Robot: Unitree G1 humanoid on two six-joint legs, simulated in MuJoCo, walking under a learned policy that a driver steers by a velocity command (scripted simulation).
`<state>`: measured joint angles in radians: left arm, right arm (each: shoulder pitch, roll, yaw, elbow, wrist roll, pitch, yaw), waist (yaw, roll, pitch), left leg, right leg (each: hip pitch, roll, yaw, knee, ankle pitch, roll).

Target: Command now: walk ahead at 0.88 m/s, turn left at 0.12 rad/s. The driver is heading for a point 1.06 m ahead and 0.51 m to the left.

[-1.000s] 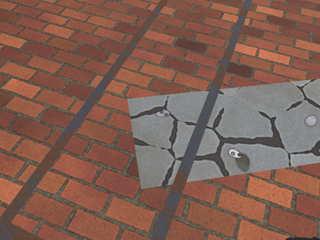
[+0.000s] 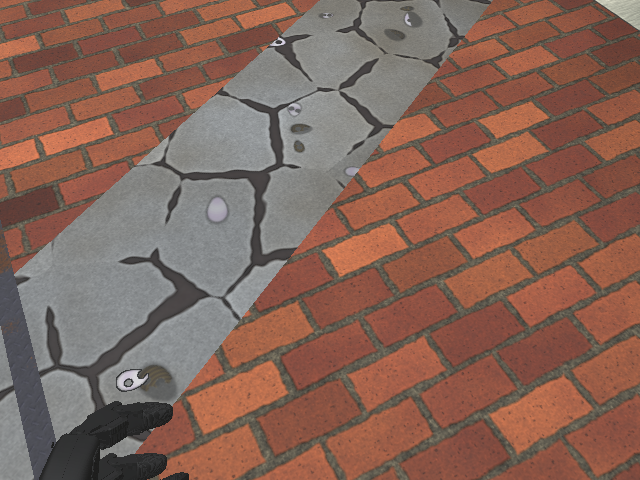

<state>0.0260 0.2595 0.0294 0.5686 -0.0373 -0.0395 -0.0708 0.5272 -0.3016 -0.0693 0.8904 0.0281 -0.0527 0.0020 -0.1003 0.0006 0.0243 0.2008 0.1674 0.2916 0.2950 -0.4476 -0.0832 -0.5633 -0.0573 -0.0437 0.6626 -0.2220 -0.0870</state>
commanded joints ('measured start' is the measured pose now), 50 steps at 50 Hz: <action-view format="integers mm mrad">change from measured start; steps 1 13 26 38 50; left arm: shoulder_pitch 554 263 169 -165 277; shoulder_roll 348 40 -90 10 119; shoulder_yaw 134 46 -13 7 77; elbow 96 185 26 -132 26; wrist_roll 17 64 22 33 53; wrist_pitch -4 -93 -125 -92 -77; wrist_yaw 49 65 56 82 70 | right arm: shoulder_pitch -110 -251 51 -145 -327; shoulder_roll -66 -13 -121 -89 -59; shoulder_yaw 16 -2 -26 -33 1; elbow -115 -151 -121 -210 -332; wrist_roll -17 37 -31 17 -12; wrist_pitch -34 31 29 -20 5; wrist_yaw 2 21 46 -26 -4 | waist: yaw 347 87 26 10 185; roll -164 -84 403 34 -9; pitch -288 132 -32 41 -45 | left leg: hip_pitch -808 -959 0 -700 -1049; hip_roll -26 -13 -123 -233 -82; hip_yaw -139 -376 -717 -667 -424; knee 823 912 321 -26 1138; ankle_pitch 224 510 364 162 143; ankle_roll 137 132 487 333 147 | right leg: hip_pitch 1062 416 -246 213 640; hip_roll -178 -115 172 96 -226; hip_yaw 359 -110 77 86 539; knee -84 -544 1165 -53 -389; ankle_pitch -311 242 -420 298 -215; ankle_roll -98 87 49 192 -48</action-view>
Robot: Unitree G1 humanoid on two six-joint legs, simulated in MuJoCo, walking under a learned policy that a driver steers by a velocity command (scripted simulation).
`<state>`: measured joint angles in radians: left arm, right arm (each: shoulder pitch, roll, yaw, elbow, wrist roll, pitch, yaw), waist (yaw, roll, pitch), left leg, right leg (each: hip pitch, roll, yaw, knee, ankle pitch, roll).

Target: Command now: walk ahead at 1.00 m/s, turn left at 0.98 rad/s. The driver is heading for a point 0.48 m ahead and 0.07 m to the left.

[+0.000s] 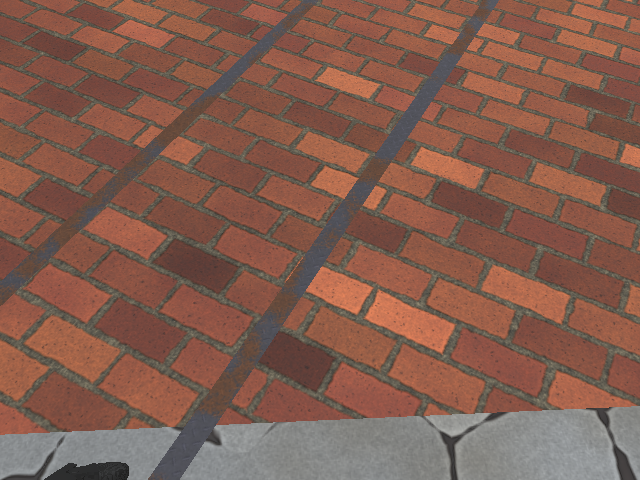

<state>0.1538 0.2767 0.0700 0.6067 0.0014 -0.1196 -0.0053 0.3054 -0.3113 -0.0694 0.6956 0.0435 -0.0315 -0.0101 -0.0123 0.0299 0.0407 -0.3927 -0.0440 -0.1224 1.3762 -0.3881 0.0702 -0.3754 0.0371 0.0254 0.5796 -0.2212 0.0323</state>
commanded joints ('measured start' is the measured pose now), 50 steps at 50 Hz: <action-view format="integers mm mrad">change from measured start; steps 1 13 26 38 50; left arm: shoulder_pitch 131 207 166 -55 -93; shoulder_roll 84 189 161 125 99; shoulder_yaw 28 24 -11 -17 -23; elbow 11 160 70 36 84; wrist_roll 18 10 -14 17 21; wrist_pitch -1 4 32 18 101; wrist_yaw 5 19 28 -22 -3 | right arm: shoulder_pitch -107 -370 -125 -51 12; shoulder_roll -41 -19 -94 -90 -23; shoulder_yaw -2 27 -12 2 15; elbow -148 -238 -111 32 115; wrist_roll -15 -2 -50 -45 -44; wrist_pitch -9 -17 -57 -6 97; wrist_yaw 19 88 43 -3 -20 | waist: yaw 67 74 60 -23 -25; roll -70 -33 -72 53 -191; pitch -32 136 -73 -101 -137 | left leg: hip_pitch -411 -341 160 289 157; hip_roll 162 119 241 192 56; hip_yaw -16 224 -164 -36 83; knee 19 -536 -1086 -935 -676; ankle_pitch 93 448 827 700 -9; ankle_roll -3 30 246 121 -125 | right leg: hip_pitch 378 365 -138 -58 26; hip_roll -298 -231 -168 -71 -222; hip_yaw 375 -213 56 4 190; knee -317 -429 676 -49 -301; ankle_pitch -130 577 -148 303 9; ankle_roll -156 -57 16 -24 -198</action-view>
